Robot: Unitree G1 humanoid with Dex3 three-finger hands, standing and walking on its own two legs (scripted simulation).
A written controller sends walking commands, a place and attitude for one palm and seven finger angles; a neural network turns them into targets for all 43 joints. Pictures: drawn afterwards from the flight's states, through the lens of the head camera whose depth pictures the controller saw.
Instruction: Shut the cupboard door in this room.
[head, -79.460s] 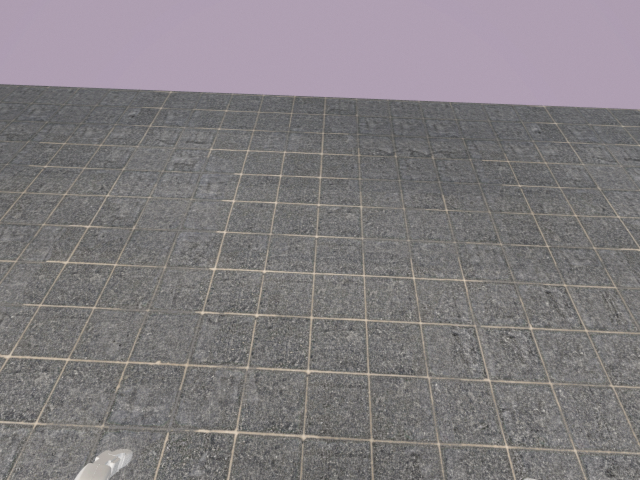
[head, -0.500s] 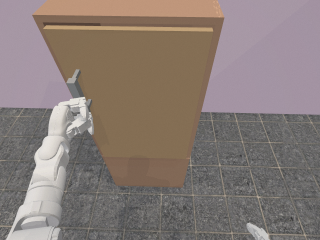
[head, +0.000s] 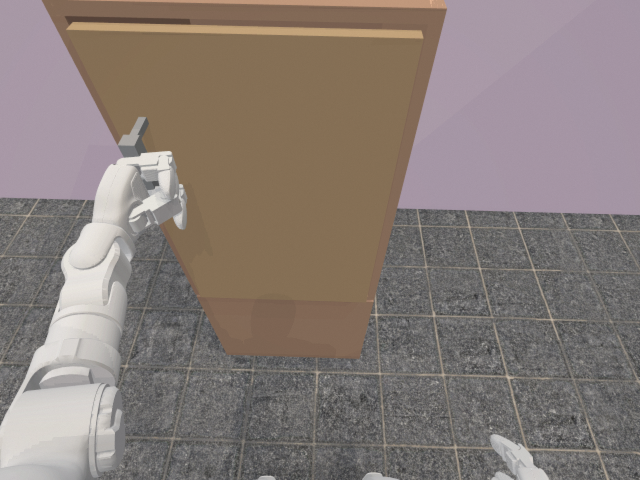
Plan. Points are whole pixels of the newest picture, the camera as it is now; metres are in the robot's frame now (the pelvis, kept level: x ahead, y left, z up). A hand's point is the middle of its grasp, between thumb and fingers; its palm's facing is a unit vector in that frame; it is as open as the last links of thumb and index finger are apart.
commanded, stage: push the door shut along its arc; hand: left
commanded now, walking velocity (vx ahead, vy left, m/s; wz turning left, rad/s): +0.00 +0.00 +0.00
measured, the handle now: (151, 168) +0.49 +0.23 +0.10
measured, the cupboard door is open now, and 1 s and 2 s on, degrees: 0 0 0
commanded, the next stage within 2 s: pull the fist back off the door in 0.24 s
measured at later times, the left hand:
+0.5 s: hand (177, 199) +0.43 +0.18 +0.12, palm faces -0.02 -1.00 -0.01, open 3.3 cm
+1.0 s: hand (175, 226) +0.40 +0.18 +0.09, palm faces -0.03 -1.00 -0.02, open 3.1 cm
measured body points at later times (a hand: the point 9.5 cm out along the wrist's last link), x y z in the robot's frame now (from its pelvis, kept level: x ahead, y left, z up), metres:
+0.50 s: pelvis -0.05 +0.01 -0.02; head +0.01 +0.02 +0.42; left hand +0.42 +0.24 +0.12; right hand +0.02 -0.26 -0.13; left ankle +0.01 +0.10 -0.71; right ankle +0.02 -0.08 -0.71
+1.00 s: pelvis -0.03 +0.03 -0.01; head +0.01 +0.03 +0.43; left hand +0.40 +0.24 +0.10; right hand +0.02 -0.23 -0.12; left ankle +0.01 +0.10 -0.71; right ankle +0.02 -0.08 -0.71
